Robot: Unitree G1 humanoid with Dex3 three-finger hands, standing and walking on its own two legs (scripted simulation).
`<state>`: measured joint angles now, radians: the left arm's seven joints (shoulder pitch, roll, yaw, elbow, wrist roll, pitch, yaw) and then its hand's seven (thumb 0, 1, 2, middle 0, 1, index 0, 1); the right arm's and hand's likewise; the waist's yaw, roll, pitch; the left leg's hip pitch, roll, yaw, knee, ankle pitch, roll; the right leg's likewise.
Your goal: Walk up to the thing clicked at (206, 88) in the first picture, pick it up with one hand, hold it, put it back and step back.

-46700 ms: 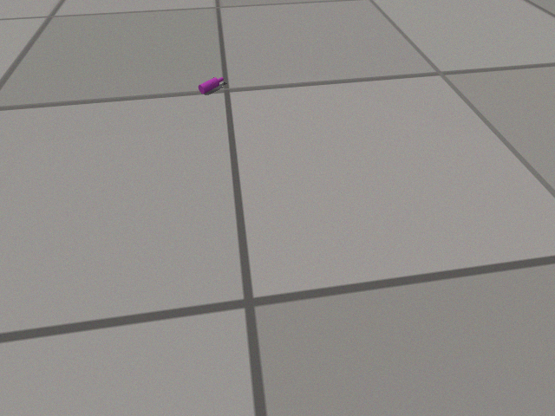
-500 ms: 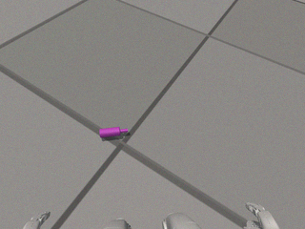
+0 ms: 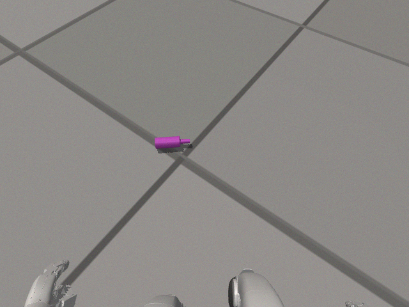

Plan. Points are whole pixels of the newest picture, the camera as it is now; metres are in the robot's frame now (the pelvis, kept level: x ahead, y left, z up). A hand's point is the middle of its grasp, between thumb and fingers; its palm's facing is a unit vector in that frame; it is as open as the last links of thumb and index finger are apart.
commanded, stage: step back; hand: left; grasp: from above
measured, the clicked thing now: (172, 142) +0.94 +0.17 -0.72
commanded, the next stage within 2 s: stand in 1.50 s
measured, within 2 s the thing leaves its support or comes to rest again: neither
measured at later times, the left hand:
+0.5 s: hand out of the picture -0.09 +0.26 -0.12, palm faces -0.06 -0.90 -0.43, open 7.4 cm
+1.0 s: hand out of the picture -0.05 +0.25 -0.13, palm faces -0.03 -0.92 -0.39, open 7.4 cm
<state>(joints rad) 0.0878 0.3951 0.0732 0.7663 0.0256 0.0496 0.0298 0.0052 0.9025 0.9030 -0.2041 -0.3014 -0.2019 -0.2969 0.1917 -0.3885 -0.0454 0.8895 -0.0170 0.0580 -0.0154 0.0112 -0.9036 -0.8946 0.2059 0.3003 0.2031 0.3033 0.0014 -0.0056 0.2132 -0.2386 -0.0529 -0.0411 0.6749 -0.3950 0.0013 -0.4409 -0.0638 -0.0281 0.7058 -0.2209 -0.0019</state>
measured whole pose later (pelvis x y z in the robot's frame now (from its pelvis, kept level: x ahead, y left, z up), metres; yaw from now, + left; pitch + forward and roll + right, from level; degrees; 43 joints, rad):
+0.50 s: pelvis -0.14 -0.01 +0.02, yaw -6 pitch -3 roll +1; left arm 0.27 0.35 0.06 0.96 0.04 0.01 0.01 0.01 0.90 0.90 -0.20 -0.30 -0.20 -0.30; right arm 0.16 -0.40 -0.05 0.90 -0.01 0.07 0.01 0.01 -0.90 -0.89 0.21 0.30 0.20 0.30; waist 0.04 0.05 0.09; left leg -0.43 -0.06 -0.13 0.93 -0.41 0.00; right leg -0.20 0.01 0.04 0.60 -0.35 -0.03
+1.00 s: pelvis -0.15 -0.01 +0.01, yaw -2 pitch -3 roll -1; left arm 0.19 0.37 0.06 0.99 0.03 -0.04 -0.01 0.01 0.91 0.90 -0.20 -0.30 -0.20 -0.30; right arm 0.24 -0.38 -0.05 0.98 -0.02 0.02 0.01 0.01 -0.90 -0.89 0.21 0.30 0.21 0.30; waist -0.01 0.04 0.06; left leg -0.25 0.02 -0.08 0.74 -0.46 0.00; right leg -0.25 0.02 -0.05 0.58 -0.27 -0.02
